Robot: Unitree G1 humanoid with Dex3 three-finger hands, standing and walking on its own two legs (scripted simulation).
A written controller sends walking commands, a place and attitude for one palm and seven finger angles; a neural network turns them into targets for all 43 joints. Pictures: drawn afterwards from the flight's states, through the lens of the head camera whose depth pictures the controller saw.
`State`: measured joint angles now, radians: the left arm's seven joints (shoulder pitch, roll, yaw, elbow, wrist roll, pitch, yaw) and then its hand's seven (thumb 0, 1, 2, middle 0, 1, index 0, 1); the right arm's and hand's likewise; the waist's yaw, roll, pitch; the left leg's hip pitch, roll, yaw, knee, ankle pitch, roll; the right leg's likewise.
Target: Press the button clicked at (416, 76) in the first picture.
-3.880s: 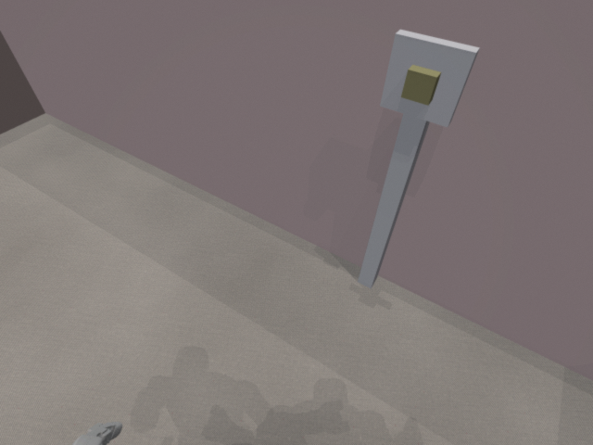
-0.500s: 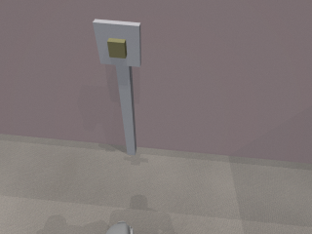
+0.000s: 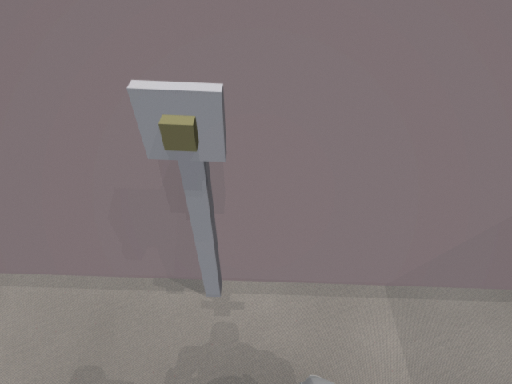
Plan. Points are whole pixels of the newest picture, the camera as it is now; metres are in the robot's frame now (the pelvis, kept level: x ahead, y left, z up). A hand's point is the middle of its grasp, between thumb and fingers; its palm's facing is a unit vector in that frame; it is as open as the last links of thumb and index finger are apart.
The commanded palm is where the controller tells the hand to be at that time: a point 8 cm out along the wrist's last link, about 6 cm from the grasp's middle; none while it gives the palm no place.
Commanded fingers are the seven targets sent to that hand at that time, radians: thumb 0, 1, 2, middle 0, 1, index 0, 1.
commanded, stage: come to a stop and stand still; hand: left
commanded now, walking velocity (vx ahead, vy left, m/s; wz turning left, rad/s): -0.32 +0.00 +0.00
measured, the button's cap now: (180, 132) +0.54 +0.18 +0.10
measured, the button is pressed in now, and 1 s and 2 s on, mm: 0 0 0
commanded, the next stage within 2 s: look again from close up in 1.48 s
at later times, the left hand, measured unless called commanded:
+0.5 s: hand out of the picture +0.07 +0.22 -0.20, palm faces +0.10 -0.98 -0.19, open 7.4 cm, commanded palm none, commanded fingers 0.00 0.90 0.90 -0.20 -0.30 -0.20 -0.30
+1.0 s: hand out of the picture +0.01 +0.18 -0.18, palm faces -0.01 -0.98 -0.19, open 7.4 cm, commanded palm none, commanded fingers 0.00 0.90 0.90 -0.20 -0.30 -0.20 -0.30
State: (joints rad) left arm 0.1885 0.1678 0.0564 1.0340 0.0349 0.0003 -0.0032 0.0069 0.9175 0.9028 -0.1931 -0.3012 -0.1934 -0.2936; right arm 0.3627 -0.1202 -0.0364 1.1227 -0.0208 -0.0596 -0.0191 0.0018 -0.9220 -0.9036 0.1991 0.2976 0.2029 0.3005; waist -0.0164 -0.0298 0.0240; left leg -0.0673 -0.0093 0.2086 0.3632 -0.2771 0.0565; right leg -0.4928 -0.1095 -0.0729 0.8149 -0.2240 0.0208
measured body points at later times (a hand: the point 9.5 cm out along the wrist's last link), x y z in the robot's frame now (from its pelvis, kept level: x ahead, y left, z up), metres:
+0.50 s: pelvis +0.00 +0.03 -0.02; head +0.01 +0.06 +0.43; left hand +0.06 +0.27 -0.18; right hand +0.07 -0.22 -0.15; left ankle +0.00 +0.13 -0.74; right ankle +0.09 -0.13 -0.73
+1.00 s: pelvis -0.01 +0.00 +0.00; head +0.01 +0.00 +0.45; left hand +0.01 +0.23 -0.16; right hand -0.06 -0.22 -0.16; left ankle +0.00 +0.13 -0.74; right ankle -0.04 -0.13 -0.74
